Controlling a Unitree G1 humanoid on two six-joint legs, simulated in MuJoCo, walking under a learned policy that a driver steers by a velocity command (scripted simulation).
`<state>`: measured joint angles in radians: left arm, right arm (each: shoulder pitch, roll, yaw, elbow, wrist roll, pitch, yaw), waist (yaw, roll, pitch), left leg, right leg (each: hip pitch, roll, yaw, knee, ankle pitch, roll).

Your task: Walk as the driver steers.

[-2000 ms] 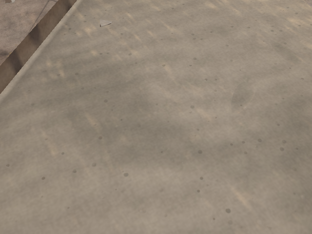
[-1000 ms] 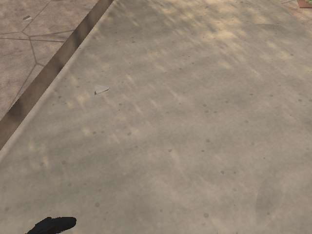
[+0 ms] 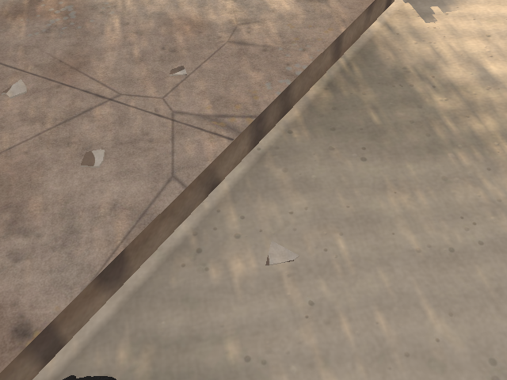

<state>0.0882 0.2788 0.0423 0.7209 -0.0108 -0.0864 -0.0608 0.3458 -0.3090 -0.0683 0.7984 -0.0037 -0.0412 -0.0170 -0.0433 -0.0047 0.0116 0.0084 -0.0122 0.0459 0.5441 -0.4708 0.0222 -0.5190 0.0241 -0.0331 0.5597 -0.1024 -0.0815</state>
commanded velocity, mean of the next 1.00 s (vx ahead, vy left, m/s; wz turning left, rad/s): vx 0.50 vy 0.00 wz -0.24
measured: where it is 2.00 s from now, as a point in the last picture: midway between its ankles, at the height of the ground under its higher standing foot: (297, 194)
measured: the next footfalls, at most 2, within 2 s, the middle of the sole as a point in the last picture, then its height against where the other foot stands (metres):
left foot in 0.46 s outside the picture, level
right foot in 0.96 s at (342, 304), level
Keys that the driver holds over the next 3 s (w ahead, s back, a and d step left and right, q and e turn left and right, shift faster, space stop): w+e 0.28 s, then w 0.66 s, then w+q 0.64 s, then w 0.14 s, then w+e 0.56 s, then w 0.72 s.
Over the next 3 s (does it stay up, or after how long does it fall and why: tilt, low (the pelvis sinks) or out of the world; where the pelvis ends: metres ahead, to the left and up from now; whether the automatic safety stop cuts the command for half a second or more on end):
stays up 1.63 -0.23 0.15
